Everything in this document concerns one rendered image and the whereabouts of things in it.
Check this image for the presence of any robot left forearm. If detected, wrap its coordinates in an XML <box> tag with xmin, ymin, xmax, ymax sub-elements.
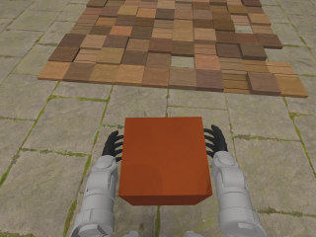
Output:
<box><xmin>69</xmin><ymin>155</ymin><xmax>119</xmax><ymax>237</ymax></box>

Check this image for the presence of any robot right hand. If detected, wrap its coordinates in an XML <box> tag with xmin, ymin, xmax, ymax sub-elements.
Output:
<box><xmin>203</xmin><ymin>124</ymin><xmax>228</xmax><ymax>158</ymax></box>

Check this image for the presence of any robot right forearm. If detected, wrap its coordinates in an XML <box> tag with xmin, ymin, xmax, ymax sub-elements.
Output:
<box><xmin>211</xmin><ymin>150</ymin><xmax>268</xmax><ymax>237</ymax></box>

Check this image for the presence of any robot left hand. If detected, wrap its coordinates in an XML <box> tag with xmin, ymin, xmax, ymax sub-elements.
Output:
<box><xmin>102</xmin><ymin>130</ymin><xmax>123</xmax><ymax>162</ymax></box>

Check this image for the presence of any left robot shin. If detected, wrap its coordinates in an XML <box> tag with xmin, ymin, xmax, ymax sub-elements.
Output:
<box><xmin>128</xmin><ymin>230</ymin><xmax>139</xmax><ymax>235</ymax></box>

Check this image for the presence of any carton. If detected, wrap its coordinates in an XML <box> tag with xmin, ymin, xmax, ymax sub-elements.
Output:
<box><xmin>118</xmin><ymin>117</ymin><xmax>212</xmax><ymax>206</ymax></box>

